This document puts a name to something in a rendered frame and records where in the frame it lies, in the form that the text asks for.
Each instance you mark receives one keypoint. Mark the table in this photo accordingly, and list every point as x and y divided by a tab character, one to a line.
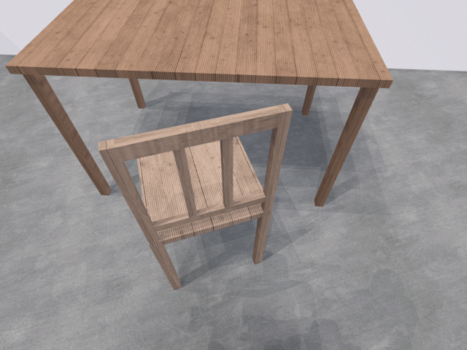
287	42

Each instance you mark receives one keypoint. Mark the chair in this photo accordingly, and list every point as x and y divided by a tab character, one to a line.
196	178

